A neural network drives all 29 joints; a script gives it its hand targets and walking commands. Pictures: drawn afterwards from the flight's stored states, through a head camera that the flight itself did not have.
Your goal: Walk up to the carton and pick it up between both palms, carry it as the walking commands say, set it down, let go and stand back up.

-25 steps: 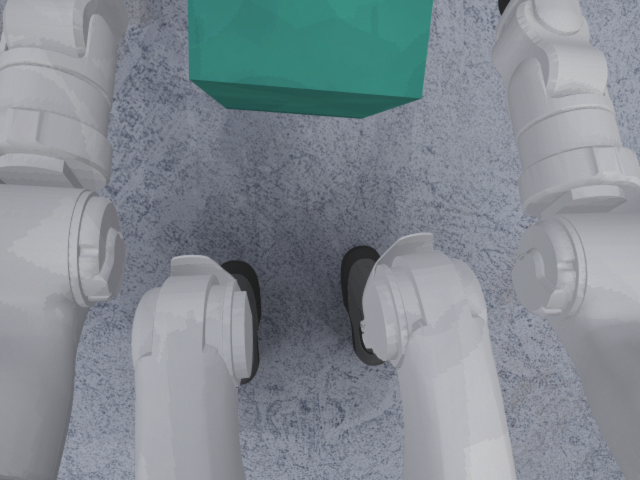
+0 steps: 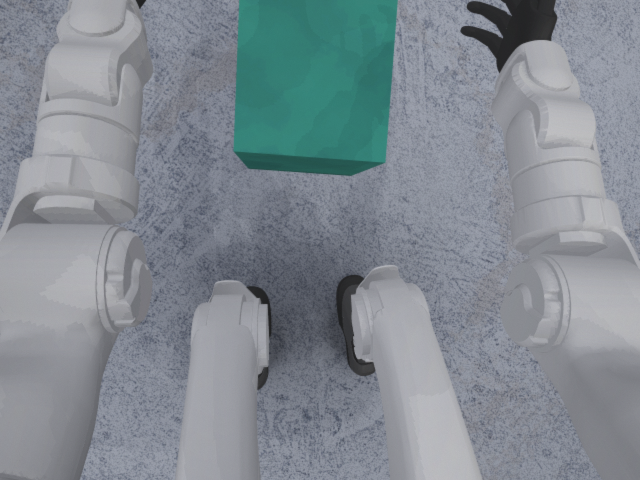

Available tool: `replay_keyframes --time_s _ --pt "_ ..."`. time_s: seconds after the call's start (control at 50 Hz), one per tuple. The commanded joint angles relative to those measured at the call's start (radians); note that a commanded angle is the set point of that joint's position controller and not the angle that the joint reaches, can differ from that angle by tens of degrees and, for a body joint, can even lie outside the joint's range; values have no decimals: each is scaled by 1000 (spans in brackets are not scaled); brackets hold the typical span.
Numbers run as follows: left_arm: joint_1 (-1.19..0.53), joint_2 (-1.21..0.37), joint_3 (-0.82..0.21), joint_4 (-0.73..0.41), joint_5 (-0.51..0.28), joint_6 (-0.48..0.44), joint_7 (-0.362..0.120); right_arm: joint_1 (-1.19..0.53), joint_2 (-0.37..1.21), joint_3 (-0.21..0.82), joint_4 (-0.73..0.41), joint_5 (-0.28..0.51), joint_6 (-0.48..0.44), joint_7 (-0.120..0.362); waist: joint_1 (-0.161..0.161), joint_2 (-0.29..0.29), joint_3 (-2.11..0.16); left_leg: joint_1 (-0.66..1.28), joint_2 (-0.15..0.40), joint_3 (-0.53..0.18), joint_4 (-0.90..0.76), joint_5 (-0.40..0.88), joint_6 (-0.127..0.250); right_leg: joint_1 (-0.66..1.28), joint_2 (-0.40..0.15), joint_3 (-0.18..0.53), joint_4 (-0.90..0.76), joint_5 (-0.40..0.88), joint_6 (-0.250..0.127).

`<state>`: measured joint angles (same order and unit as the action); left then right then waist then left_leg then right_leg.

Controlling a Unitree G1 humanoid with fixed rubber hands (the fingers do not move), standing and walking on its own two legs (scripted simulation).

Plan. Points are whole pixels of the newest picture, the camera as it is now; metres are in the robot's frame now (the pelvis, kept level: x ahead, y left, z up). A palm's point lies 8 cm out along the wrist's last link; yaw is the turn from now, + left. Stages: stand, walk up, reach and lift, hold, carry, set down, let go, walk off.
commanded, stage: set down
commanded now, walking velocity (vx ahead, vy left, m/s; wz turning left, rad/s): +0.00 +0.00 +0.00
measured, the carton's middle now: (308, 99) +0.55 -0.02 -0.37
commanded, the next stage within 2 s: let go in 0.60 s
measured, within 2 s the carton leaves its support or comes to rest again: neither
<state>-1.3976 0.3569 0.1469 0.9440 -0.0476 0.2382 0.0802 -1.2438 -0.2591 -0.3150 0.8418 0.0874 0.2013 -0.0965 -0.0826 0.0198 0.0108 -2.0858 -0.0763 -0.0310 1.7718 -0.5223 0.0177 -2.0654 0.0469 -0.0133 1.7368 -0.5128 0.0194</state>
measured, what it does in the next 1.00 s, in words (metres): rises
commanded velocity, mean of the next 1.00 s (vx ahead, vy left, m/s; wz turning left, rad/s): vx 0.00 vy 0.00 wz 0.00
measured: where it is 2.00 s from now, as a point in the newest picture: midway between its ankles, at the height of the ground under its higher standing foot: (306, 348)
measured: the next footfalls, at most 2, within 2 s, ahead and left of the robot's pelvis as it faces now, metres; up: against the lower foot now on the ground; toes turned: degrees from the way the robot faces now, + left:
none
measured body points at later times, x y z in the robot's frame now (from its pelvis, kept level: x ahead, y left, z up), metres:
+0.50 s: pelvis +0.03 +0.00 +0.14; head +0.34 +0.01 +0.47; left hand +0.60 +0.17 +0.05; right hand +0.55 -0.22 +0.05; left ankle +0.09 +0.10 -0.46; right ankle +0.10 -0.12 -0.46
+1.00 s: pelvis +0.05 -0.02 +0.22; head +0.31 +0.00 +0.59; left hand +0.48 +0.18 +0.11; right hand +0.46 -0.23 +0.11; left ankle +0.09 +0.10 -0.46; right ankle +0.10 -0.12 -0.46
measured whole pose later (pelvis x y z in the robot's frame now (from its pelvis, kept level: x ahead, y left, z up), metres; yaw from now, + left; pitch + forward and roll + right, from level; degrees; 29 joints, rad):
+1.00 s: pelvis +0.05 -0.02 +0.22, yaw +3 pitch +38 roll +0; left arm -0.67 0.15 0.23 0.62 0.17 0.16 0.07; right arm -0.59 -0.18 -0.27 0.59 -0.12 0.14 0.09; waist -0.06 0.01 -0.09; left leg -1.22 -0.06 -0.09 0.80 -0.24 -0.01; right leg -1.21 0.04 0.01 0.79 -0.24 -0.02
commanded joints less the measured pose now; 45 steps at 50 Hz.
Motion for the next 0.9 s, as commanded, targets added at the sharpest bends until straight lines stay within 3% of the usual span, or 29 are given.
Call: replay_keyframes --time_s 0.0,0.04,0.06,0.08,0.1,0.14,0.16,0.18,0.2,0.28,0.3,0.32,0.34,0.36,0.4,0.42,0.44,0.46,0.52,0.54,0.56,0.6,0.62,0.64,0.68,0.8,0.84,0.86,0.88 --pt "-287 98 6 -176 -6 17 0 -252 -165 -1 -171 0 17 3 -50 107 -1296 926 -24 37 -232 370 -42 640 35 -82 -197 374 13" --pt "-274 87 18 -152 5 26 -9 -235 -155 -5 -177 3 24 12 -41 117 -1234 960 -21 45 -279 352 -37 633 43 -77 -249 349 18" --pt "-258 94 23 -62 14 30 -13 -212 -154 -15 -82 -7 26 16 -61 115 -1115 875 -18 47 -296 274 -33 590 39 -75 -270 297 20" --pt "-254 95 29 -120 22 23 -20 -192 -126 -9 -117 -6 26 21 -37 118 -1120 895 -25 50 -325 294 -39 608 38 -63 -286 306 18" --pt "-230 81 19 -143 19 21 -27 -200 -121 -8 -165 -7 25 24 -45 119 -1171 934 -20 45 -338 332 -41 646 37 -61 -308 341 21" --pt "-224 73 38 -87 30 18 -36 -183 -111 -21 -104 -33 24 31 -56 77 -1081 886 -17 41 -380 302 -35 658 32 -67 -351 328 26" --pt "-231 102 67 -116 48 14 -38 -189 -114 -27 -130 -29 25 31 -39 107 -1134 918 -19 51 -402 326 -40 716 35 -48 -371 348 22" --pt "-202 87 63 -33 55 12 -44 -175 -96 -41 -66 -45 23 32 -57 85 -1051 887 -13 40 -411 297 -38 652 31 -59 -380 325 31" --pt "-193 106 87 -98 66 5 -46 -155 -109 -56 -136 -60 15 31 -41 81 -1116 961 -23 43 -449 331 -36 714 36 -65 -414 347 35" --pt "-169 93 83 -60 59 -13 -61 -136 -85 -58 -111 -65 -2 31 -51 77 -1085 965 -23 36 -525 383 -35 822 30 -53 -498 434 42" --pt "-179 67 75 -99 49 -22 -63 -137 -65 -40 -148 -50 -10 32 -40 93 -1068 980 -19 39 -540 420 -35 829 24 -41 -515 471 36" --pt "-176 86 99 -110 61 -24 -61 -135 -84 -61 -182 -69 -10 31 -52 69 -1141 1032 -17 35 -558 429 -37 896 31 -44 -541 489 41" --pt "-171 79 85 -85 63 -28 -63 -114 -67 -59 -149 -58 -15 35 -45 95 -1110 1055 -10 25 -587 433 -34 872 26 -48 -566 477 39" --pt "-163 78 96 -83 74 -35 -65 -100 -51 -51 -135 -71 -19 40 -44 81 -1083 1066 -11 28 -608 463 -35 878 25 -46 -589 503 39" --pt "-144 60 96 -128 82 -39 -65 -96 -65 -62 -181 -76 -24 44 -41 102 -1162 1168 -6 18 -664 517 -40 960 27 -53 -637 541 39" --pt "-146 52 98 -119 83 -44 -67 -78 -65 -69 -170 -81 -30 44 -53 96 -1131 1151 -5 23 -679 529 -41 978 22 -48 -655 567 41" --pt "-121 78 129 -89 109 -54 -68 -69 -68 -78 -156 -103 -37 47 -34 92 -1107 1141 -2 25 -693 553 -45 992 19 -38 -678 600 44" --pt "-109 49 119 -86 110 -60 -69 -70 -55 -83 -171 -106 -44 52 -49 88 -1101 1188 10 11 -720 561 -40 978 19 -51 -697 605 50" --pt "-106 35 142 -69 136 -76 -72 -36 -35 -101 -145 -126 -63 59 -41 90 -1025 1212 16 -6 -763 590 -43 950 12 -41 -760 594 43" --pt "-80 24 147 -69 148 -84 -72 -39 -30 -92 -139 -132 -66 65 -17 109 -1012 1230 17 -7 -789 599 -49 979 7 -26 -777 598 41" --pt "-88 -1 143 -52 147 -89 -73 -17 -12 -104 -107 -146 -72 71 -45 93 -978 1216 18 -6 -804 608 -47 953 13 -38 -781 602 47" --pt "-61 -20 156 -44 179 -91 -74 7 1 -114 -94 -163 -76 81 -32 118 -974 1274 25 -23 -827 605 -52 922 14 -25 -812 573 45" --pt "-42 -12 178 -19 196 -92 -72 -12 -7 -120 -85 -186 -79 84 -30 88 -926 1233 21 -10 -844 546 -52 944 15 -31 -832 540 39" --pt "-32 -14 181 -47 208 -92 -70 32 -21 -135 -83 -200 -79 89 -30 109 -969 1252 20 -12 -851 570 -61 981 11 -21 -835 562 38" --pt "10 -27 187 -57 226 -89 -68 57 -7 -123 -112 -206 -82 99 -30 88 -978 1282 23 -19 -868 553 -58 1020 11 -23 -850 548 36" --pt "335 -87 133 -300 249 -110 -21 352 -27 -51 -291 -225 -101 129 -24 81 -1271 1565 25 -39 -874 905 -57 1237 28 -14 -872 789 26" --pt "351 -88 130 -403 234 -108 1 346 -76 -31 -355 -221 -101 145 2 75 -1298 1599 26 -46 -880 942 -55 1284 21 0 -881 788 10" --pt "339 -109 109 -377 221 -105 3 331 -96 -36 -330 -221 -101 155 -15 72 -1167 1520 31 -47 -904 851 -58 1274 20 -15 -885 728 4" --pt "483 -128 89 -457 231 -106 2 489 -70 1 -391 -229 -96 160 -19 59 -1239 1575 19 -42 -929 871 -61 1413 14 1 -912 803 3"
